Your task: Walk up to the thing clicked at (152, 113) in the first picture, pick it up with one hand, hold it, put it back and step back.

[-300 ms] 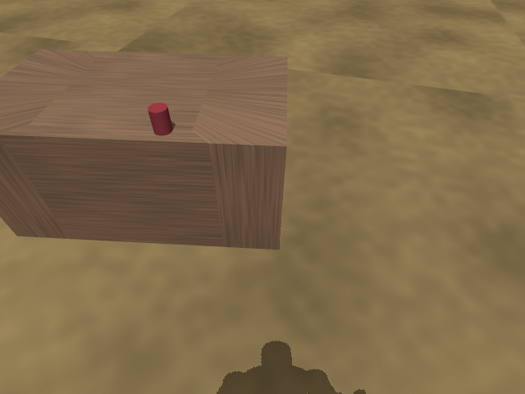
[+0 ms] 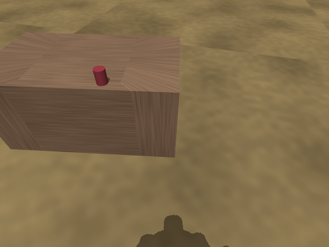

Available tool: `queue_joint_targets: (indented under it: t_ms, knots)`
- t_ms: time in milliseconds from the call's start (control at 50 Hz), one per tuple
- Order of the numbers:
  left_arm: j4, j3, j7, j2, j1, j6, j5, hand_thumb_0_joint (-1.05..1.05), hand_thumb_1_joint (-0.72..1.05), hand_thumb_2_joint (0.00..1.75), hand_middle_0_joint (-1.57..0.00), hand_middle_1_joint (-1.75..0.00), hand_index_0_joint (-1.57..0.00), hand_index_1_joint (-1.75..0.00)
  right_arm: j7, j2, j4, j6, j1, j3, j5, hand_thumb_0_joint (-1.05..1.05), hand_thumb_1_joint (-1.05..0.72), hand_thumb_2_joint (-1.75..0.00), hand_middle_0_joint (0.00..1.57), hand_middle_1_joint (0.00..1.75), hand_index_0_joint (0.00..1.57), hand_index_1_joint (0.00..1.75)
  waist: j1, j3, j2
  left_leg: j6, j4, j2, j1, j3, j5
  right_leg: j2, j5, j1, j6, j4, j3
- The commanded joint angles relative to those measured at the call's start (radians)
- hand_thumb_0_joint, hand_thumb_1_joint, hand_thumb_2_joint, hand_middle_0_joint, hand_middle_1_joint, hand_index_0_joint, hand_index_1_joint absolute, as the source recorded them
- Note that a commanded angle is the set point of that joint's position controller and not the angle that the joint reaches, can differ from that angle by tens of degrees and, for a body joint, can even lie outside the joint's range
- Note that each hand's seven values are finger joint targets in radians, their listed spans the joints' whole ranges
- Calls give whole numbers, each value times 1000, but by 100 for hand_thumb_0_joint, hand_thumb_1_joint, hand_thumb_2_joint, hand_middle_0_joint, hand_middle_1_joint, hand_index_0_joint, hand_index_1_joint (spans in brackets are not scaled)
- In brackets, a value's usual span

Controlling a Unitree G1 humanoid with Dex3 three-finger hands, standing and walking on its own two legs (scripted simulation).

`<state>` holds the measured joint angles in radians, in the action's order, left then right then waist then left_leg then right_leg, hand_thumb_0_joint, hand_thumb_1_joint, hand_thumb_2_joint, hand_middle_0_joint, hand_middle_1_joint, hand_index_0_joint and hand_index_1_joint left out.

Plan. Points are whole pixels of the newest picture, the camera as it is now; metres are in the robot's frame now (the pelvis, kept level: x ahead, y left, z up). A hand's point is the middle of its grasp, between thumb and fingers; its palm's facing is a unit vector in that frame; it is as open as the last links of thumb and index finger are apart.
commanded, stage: stand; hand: left
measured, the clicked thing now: (100, 76) +1.04 +0.35 -0.14
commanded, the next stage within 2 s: walk up in 0.82 s
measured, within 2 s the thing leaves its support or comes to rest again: neither
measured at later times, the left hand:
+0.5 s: hand out of the picture +0.07 +0.25 -0.16, palm faces -0.02 -0.94 -0.34, open 7.4 cm
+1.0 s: hand out of the picture +0.06 +0.29 -0.15, palm faces +0.01 -0.93 -0.38, open 7.4 cm
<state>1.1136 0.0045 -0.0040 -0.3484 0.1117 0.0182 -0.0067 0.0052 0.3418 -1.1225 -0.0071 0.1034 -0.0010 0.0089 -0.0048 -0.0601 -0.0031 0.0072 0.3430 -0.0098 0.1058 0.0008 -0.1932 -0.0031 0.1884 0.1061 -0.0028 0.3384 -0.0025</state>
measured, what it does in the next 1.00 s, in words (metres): lifts its left foot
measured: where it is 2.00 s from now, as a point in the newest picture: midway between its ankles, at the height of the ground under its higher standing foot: (139, 233)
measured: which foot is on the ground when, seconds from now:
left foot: down 0.00-0.86, up 0.88-1.00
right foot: down 0.00-1.00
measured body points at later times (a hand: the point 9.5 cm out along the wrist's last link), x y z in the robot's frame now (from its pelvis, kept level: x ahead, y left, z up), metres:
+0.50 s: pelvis +0.00 +0.00 +0.00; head +0.01 +0.00 +0.45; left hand +0.07 +0.30 -0.13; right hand +0.07 -0.30 -0.13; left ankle +0.00 +0.12 -0.75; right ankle +0.00 -0.12 -0.75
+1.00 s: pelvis +0.02 +0.02 +0.00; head +0.04 +0.01 +0.45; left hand +0.06 +0.34 -0.12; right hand +0.10 -0.31 -0.12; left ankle +0.03 +0.15 -0.71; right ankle +0.00 -0.12 -0.75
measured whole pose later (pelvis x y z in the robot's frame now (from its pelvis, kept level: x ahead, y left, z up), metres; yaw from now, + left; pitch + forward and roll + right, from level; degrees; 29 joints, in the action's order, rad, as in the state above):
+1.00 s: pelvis +0.02 +0.02 +0.00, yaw +0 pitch -2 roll -1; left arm 1.04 -0.06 -0.03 -0.37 0.24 0.07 -0.03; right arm 0.07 0.43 -1.03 0.01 0.17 -0.08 0.05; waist -0.03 -0.05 0.04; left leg -0.02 0.81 -0.04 0.37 -0.01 -0.40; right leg 0.00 0.23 0.09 0.03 0.34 0.01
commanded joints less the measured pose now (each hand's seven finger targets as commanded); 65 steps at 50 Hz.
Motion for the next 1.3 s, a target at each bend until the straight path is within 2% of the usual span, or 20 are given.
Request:
queue_joint_targets:
  t_ms: [0, 500, 780, 800, 820, 840, 860, 900, 940, 1020, 1060, 1080, 1120, 1140, 1160, 1180, 1200, 1220, 1240, 1280]
  knots:
    - [-63, -39, 14, -205, -32, 19, -2, 0, 90, 90, -20, -30, -20, -30, -15, 212, 61, -28, -42, -37, -2, 0, -90, -90, 20, 30, 20, 30, 2, 88, 6, -33, -53, -116, -14, -93, 156, -124, -155, -5, 28, -47, 93]
    - [-59, -40, 13, -211, -28, 15, -2, 0, 90, 90, -20, -30, -20, -30, -14, 211, 53, -25, -20, -34, 0, 0, -90, -90, 20, 30, 20, 30, 4, 60, -2, -29, -77, -114, 6, -95, 92, -124, -99, 8, 30, -64, 102]
    - [-53, -37, 13, -207, -14, 16, 0, 0, 90, 90, -20, -30, -20, -30, -14, 216, 52, -25, -24, -34, -2, 0, -90, -90, 20, 30, 20, 30, 1, 66, 5, -26, -72, -116, -10, -97, 136, -122, -131, 4, 29, -62, 94]
    - [-83, -101, -2, -325, 93, 32, -9, 0, 90, 90, -20, -30, -20, -30, 15, 317, 130, -28, -5, -108, 31, 0, -90, -90, 20, 30, 20, 30, -16, 126, 37, -92, 57, -62, 28, -69, -348, -98, 345, -25, 81, -18, 130]
    - [-69, -113, -7, -338, 132, 37, -20, 0, 90, 90, -20, -30, -20, -30, 28, 301, 142, -20, -28, -109, 37, 0, -90, -90, 20, 30, 20, 30, -46, 47, 6, -89, 128, -42, 239, -56, -481, -154, 540, -50, 115, -58, 231]
    - [-65, -131, -6, -365, 153, 40, -27, 0, 90, 90, -20, -30, -20, -30, 37, 272, 167, -13, -71, -107, 42, 0, -90, -90, 20, 30, 20, 30, -74, -25, -107, -53, 350, 11, 410, 28, -383, -270, 663, -80, 163, -183, 401]
    - [-85, -145, -1, -392, 153, 49, -30, 0, 90, 90, -20, -30, -20, -30, 40, 263, 195, -8, -92, -109, 51, 0, -90, -90, 20, 30, 20, 30, -81, -66, -107, -48, 479, -34, 530, -47, -308, -374, 709, -74, 222, -238, 521]
    - [-119, -139, 2, -341, 126, 67, -23, 0, 90, 90, -20, -30, -20, -30, 51, 255, 199, -20, -44, -114, 46, 0, -90, -90, 20, 30, 20, 30, -54, -67, -60, -37, 518, -89, 580, -90, -211, -372, 507, -132, 249, -227, 488]
    - [-141, -140, 1, -331, 130, 74, -25, 0, 90, 90, -20, -30, -20, -30, 61, 250, 214, -28, -41, -120, 43, 0, -90, -90, 20, 30, 20, 30, -49, -11, -83, -26, 481, -97, 554, -92, -214, -311, 350, -188, 229, -194, 379]
    - [-198, -143, -11, -354, 84, 72, -26, 0, 90, 90, -20, -30, -20, -30, 83, 245, 252, -20, -18, -134, 40, 0, -90, -90, 20, 30, 20, 30, -23, -21, -161, -4, 364, -108, 364, -60, -172, -256, 293, 7, 197, -163, 233]
    - [-224, -141, -16, -358, 38, 70, -28, 0, 90, 90, -20, -30, -20, -30, 87, 250, 249, -22, 28, -146, 35, 0, -90, -90, 20, 30, 20, 30, 15, -43, -182, -3, 303, -98, 218, -26, -105, -226, 253, 154, 170, -135, 164]
    - [-231, -141, -17, -360, 4, 69, -26, 0, 90, 90, -20, -30, -20, -30, 86, 249, 232, -23, 98, -154, 34, 0, -90, -90, 20, 30, 20, 30, 56, -35, -185, -5, 267, -95, 119, -2, -37, -216, 255, 225, 157, -90, 132]
    - [-233, -128, -20, -313, 19, 62, -26, 0, 90, 90, -20, -30, -20, -30, 76, 276, 180, -29, 249, -181, 33, 0, -90, -90, 20, 30, 20, 30, 127, 22, -51, -6, 203, -41, -143, 65, 21, -154, 227, 360, 125, 139, 56]
    - [-236, -113, -20, -264, 72, 60, -33, 0, 90, 90, -20, -30, -20, -30, 64, 325, 149, -34, 373, -203, 36, 0, -90, -90, 20, 30, 20, 30, 178, 103, 118, -28, 186, -47, -305, 10, -61, -96, 203, 429, 101, 416, 30]
    - [-231, -89, -19, -179, 158, 56, -20, 0, 90, 90, -20, -30, -20, -30, 52, 385, 156, -43, 420, -210, 51, 0, -90, -90, 20, 30, 20, 30, 169, 93, 363, -72, 1, -196, -275, -267, -397, 52, 387, 545, 76, 719, -3]
    - [-230, -89, -8, -211, 196, 48, -2, 0, 90, 90, -20, -30, -20, -30, 51, 438, 215, -51, 308, -208, 45, 0, -90, -90, 20, 30, 20, 30, 111, 61, 343, -144, -206, -360, -118, -648, -727, 92, 373, 593, 75, 848, 84]
    - [-224, -105, 1, -299, 188, 46, -6, 0, 90, 90, -20, -30, -20, -30, 56, 464, 255, -48, 200, -210, 14, 0, -90, -90, 20, 30, 20, 30, 80, 7, 290, -240, -235, -432, 14, -730, -810, 11, 368, 536, 81, 894, 133]
    - [-222, -105, 3, -332, 170, 46, -2, 0, 90, 90, -20, -30, -20, -30, 53, 437, 274, -45, 150, -198, 14, 0, -90, -90, 20, 30, 20, 30, 49, -53, 209, -238, -217, -406, 97, -636, -740, -29, 311, 531, 78, 894, 142]
    - [-206, -109, -6, -330, 189, 50, 7, 0, 90, 90, -20, -30, -20, -30, 48, 382, 288, -51, 120, -178, 13, 0, -90, -90, 20, 30, 20, 30, 19, -82, 170, -206, -184, -338, 124, -484, -614, -46, 232, 514, 73, 852, 146]
    - [-168, -112, -20, -319, 258, 50, 16, 0, 90, 90, -20, -30, -20, -30, 43, 325, 298, -67, 116, -153, 9, 0, -90, -90, 20, 30, 20, 30, 0, -79, 168, -156, -159, -251, 135, -288, -409, -59, 142, 449, 53, 753, 118]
